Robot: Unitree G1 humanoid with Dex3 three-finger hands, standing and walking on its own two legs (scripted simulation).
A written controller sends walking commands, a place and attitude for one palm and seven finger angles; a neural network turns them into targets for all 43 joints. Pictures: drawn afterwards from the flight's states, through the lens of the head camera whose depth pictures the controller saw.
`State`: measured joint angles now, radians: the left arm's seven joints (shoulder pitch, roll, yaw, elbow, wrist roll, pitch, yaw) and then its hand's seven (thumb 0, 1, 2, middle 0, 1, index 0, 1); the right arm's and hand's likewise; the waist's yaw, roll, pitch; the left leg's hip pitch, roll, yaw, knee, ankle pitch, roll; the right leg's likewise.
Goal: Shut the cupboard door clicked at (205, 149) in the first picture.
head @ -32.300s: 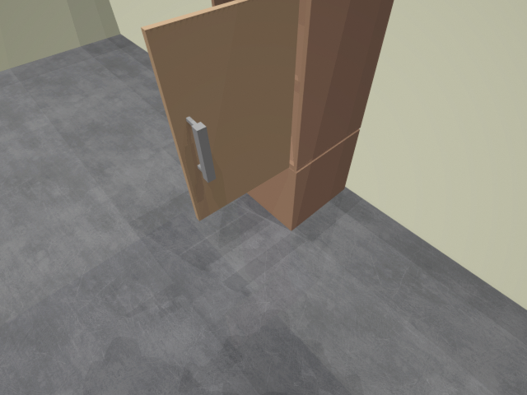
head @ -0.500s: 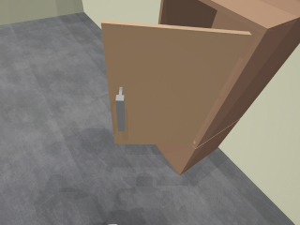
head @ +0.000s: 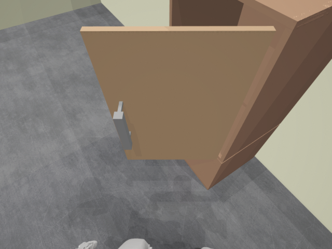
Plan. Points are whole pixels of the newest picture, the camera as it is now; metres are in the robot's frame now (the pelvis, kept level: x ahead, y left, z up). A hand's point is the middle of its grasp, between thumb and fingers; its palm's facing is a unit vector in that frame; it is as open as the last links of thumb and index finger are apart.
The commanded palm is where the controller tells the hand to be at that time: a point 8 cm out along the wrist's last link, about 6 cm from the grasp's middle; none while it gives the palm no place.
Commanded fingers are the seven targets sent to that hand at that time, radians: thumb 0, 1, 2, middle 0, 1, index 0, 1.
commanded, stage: come to a stop and stand still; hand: left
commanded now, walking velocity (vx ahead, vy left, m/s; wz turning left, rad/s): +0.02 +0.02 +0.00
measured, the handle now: (124, 126) +0.45 +0.17 -0.05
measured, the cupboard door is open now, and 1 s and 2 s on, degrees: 57 57 57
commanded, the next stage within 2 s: look again from close up in 0.74 s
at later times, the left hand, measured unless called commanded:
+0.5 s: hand out of the picture -0.03 +0.26 -0.17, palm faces -0.01 -0.97 -0.26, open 7.4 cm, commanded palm none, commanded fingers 0.00 0.90 0.90 -0.20 -0.30 -0.20 -0.30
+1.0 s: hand out of the picture -0.07 +0.23 -0.17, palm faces +0.01 -0.98 -0.18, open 7.4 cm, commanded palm none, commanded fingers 0.00 0.90 0.90 -0.20 -0.30 -0.20 -0.30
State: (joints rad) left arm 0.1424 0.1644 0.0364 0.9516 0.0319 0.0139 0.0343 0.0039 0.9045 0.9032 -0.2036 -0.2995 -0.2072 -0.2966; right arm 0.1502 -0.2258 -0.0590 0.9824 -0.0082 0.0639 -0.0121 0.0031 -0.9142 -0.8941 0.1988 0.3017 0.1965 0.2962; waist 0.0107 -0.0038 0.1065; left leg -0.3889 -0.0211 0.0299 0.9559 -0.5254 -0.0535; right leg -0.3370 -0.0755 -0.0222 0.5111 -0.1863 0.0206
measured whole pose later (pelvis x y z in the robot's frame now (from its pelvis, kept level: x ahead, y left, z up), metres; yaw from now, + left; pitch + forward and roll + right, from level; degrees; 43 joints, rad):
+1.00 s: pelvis -0.06 +0.07 +0.00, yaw -1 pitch -2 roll +1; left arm 0.36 0.13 -0.01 1.05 0.03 0.01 0.03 0.01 0.91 0.90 -0.20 -0.30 -0.20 -0.30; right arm 0.31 -0.15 -0.01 1.03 -0.02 0.00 -0.02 0.01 -0.91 -0.89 0.20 0.30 0.20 0.30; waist 0.00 0.00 0.00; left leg -0.21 -0.07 0.12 0.43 -0.19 0.10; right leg -0.28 -0.02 0.04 0.48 -0.17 0.01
